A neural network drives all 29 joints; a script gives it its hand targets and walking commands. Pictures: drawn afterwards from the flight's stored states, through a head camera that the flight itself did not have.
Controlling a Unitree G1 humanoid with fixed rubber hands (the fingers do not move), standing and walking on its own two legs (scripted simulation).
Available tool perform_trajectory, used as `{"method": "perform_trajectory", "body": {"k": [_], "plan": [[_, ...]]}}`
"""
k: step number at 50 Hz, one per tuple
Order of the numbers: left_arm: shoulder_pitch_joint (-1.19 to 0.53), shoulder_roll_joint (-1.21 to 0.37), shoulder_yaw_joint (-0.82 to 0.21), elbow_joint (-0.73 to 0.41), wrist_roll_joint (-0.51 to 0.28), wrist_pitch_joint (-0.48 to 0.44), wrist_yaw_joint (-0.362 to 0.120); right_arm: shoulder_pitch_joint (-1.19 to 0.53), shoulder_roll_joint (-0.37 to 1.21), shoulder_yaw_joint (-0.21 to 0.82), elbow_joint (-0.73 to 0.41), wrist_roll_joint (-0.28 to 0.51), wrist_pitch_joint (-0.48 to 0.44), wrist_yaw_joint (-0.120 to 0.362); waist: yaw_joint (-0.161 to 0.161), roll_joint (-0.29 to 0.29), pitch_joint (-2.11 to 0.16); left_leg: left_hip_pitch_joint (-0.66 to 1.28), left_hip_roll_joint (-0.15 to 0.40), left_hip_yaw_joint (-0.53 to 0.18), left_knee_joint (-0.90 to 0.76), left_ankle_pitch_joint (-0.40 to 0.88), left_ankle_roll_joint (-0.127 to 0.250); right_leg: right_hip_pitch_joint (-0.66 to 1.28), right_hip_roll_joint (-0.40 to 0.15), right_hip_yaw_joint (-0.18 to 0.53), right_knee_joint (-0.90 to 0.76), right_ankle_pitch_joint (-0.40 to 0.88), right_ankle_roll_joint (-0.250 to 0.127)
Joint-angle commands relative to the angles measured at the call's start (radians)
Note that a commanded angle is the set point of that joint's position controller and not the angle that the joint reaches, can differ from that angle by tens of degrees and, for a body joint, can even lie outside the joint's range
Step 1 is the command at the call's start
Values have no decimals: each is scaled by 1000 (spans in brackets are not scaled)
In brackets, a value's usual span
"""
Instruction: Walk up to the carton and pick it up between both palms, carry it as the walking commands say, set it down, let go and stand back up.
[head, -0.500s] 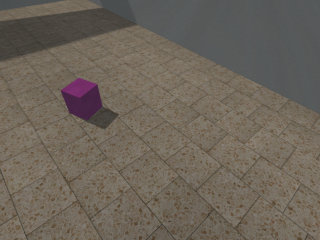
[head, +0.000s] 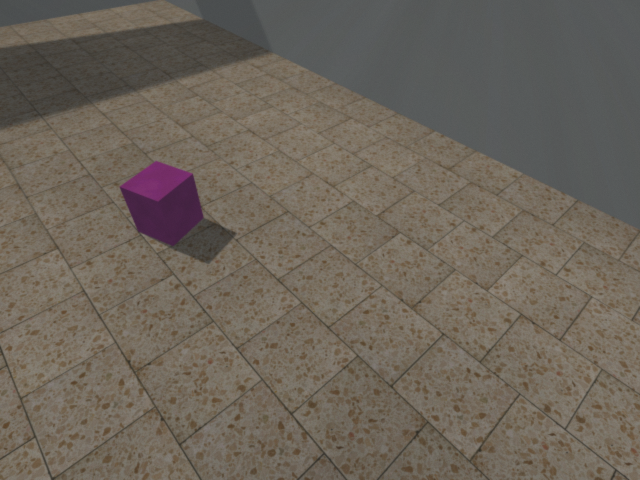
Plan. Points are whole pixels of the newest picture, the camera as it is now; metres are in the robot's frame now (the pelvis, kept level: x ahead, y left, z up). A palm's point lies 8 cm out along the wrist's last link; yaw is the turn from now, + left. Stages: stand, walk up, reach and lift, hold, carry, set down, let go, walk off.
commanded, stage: stand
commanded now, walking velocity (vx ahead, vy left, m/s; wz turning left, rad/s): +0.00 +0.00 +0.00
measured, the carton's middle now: (164, 203) +1.38 +0.64 -0.64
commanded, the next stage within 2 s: walk up in 0.68 s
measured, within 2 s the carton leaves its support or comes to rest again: neither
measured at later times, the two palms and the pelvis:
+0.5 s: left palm out of the picture -0.01 +0.20 -0.14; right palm out of the picture -0.02 -0.21 -0.14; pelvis +0.00 -0.01 +0.01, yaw +0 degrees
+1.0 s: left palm out of the picture -0.01 +0.26 -0.13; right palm out of the picture +0.04 -0.25 -0.13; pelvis +0.00 +0.00 +0.00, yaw +7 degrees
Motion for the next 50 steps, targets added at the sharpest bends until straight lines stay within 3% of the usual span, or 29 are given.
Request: {"method": "perform_trajectory", "body": {"k": [1, 3, 4, 5, 11, 12, 13, 16, 17, 18, 19, 20, 22, 23, 26, 27, 28, 29, 30, 37, 38, 40, 42, 43, 44, 46, 47, 48, 50], "plan": [[1, 133, 32, -23, 2, -16, 0, 6, -125, -24, -26, -5, -19, 2, -2, 8, -25, 37, 69, -77, -134, 308, 32, 13, -46, 52, -80, 234, -53], [25, 126, 28, 21, 4, -20, 9, 10, -115, -29, 9, -2, -8, 2, 6, 29, 37, -13, 67, -75, -184, 269, 29, 23, -55, 69, -124, 203, -48], [18, 129, 27, 13, 8, -19, 8, 40, -115, -33, 9, 1, -11, -5, -6, -15, 39, 35, 64, -73, -157, 265, 27, -34, -52, 69, -121, 207, -50], [30, 48, 9, 37, 0, -15, 6, 46, -71, -17, 45, 3, -8, -5, 3, 25, 69, -5, 72, -83, -178, 215, 38, -9, -54, 74, -140, 189, -51], [59, 95, 13, 126, -3, -20, 17, 90, -108, -33, 99, 17, -3, -8, -21, -55, 83, 29, 65, -83, -199, 248, 24, 1, -56, 65, -155, 222, -48], [73, 82, 7, 124, -1, -22, 10, 91, -72, -24, 128, 4, -2, -6, -17, 48, 20, 79, 66, -51, -176, 232, 24, 19, -62, 67, -157, 248, -33], [58, 75, 4, 124, 4, -12, 17, 76, -104, -34, 143, -2, -4, -3, -5, 62, 68, 34, 59, -53, -181, 236, 23, 21, -61, 72, -156, 217, -46], [70, 29, -1, 157, 2, -20, 17, 90, -39, -8, 164, 2, 4, -3, -5, -44, 45, 42, 69, -62, -167, 259, 26, 57, -62, 66, -155, 264, -52], [51, 40, -4, 166, 4, -20, 9, 68, -50, -11, 172, 15, 2, -5, -10, -34, 48, 70, 67, -62, -168, 286, 25, 38, -61, 59, -156, 296, -46], [72, 42, 0, 167, -7, -21, 17, 59, -22, 4, 163, 10, -7, -6, 15, -57, 39, 49, 74, -79, -181, 293, 38, 56, -58, 66, -168, 272, -49], [61, 15, -9, 195, 2, -15, 17, 55, -45, -2, 172, 2, -3, -10, -8, -15, 43, 76, 77, -53, -192, 312, 21, 38, -68, 68, -155, 279, -46], [42, 24, -7, 171, -5, -10, 12, 30, -65, -8, 178, 9, -4, -10, 9, 60, 45, 50, 72, -52, -184, 300, 26, 59, -60, 72, -164, 282, -52], [94, 68, 4, 212, -5, -13, 23, 77, -60, -6, 200, 1, -7, -12, -6, 38, 89, 43, 77, -56, -210, 200, 23, 32, -65, 77, -174, 198, -49], [71, 58, -3, 224, 1, -12, 21, 125, -22, 7, 227, -3, -3, -7, -10, -22, 102, 52, 78, -59, -203, 246, 22, 31, -66, 76, -168, 214, -47], [113, 6, -18, 234, 3, -8, 15, 120, -28, 6, 238, 4, 4, -20, -7, 23, 86, 65, 81, -71, -191, 224, 24, 20, -66, 79, -191, 194, -56], [92, -6, -19, 248, -1, -11, 17, 114, -10, 9, 238, 7, 5, -19, -6, -19, 110, 29, 83, -65, -193, 199, 27, 30, -63, 76, -182, 204, -44], [110, -8, -19, 246, -10, -7, 20, 92, -4, 14, 232, 8, 5, -16, 9, -1, 132, 15, 77, -67, -205, 210, 23, 15, -53, 76, -176, 177, -45], [93, -7, -25, 252, 0, -7, 19, 104, -58, -6, 245, 8, 5, -20, -15, 6, 126, 16, 76, -70, -202, 214, 23, 15, -56, 72, -191, 203, -44], [76, 29, -25, 244, 11, -6, 23, 116, -81, -9, 249, 4, 4, -16, -21, -46, 86, 36, 81, -75, -204, 211, 24, 16, -59, 62, -196, 194, -45], [130, 26, -14, 269, -10, -13, 20, 96, -20, 13, 263, 3, 1, -15, 18, 17, 71, 24, 67, -58, -192, 229, 19, 65, -60, 81, -170, 233, -51], [106, -1, -27, 261, 2, -16, 17, 101, -25, 3, 275, 4, 0, -18, -17, 26, 79, 49, 82, -61, -187, 229, 18, 21, -65, 84, -188, 207, -55], [96, -5, -29, 252, -8, -19, 18, 124, -25, 2, 271, 5, 4, -16, -12, -33, 62, 45, 78, -52, -182, 215, 19, 42, -55, 64, -182, 195, -37], [134, -8, -31, 282, 2, -23, 20, 98, -31, 3, 281, 4, 6, -19, 4, 28, 59, 65, 79, -72, -185, 225, 25, 16, -57, 70, -186, 216, -53], [111, -1, -29, 275, 0, -18, 24, 99, 1, 4, 263, 9, 2, -11, -9, 5, 68, 42, 77, -52, -171, 210, 23, 27, -53, 69, -189, 203, -51], [78, 315, 108, 26, 48, -51, 35, 45, -253, -102, 19, -40, -11, 5, 40, 2, 68, -232, 53, -125, -62, -260, 74, 191, -107, 75, -132, -234, -130], [183, 341, 124, 32, 63, -65, 41, -110, -213, -107, -80, -61, -12, 31, 122, -165, 139, -569, 35, 10, 326, -213, 22, 301, -396, 398, -359, -441, -280], [165, 303, 128, 1, 82, -75, 47, -155, -209, -117, -151, -93, -5, 41, 101, -78, 168, -613, 145, -67, 430, -171, 26, 281, -486, 453, -365, -439, -314], [161, 295, 121, -51, 84, -89, 46, -122, -215, -122, -182, -96, -7, 52, 84, -26, 134, -621, 163, -81, 423, -124, 12, 288, -471, 411, -363, -389, -307], [88, 313, 130, -115, 95, -103, 42, -86, -226, -131, -240, -79, -9, 83, 49, -54, 150, -525, 189, -93, 406, -131, 0, 171, -434, 304, -369, -354, -260]]}}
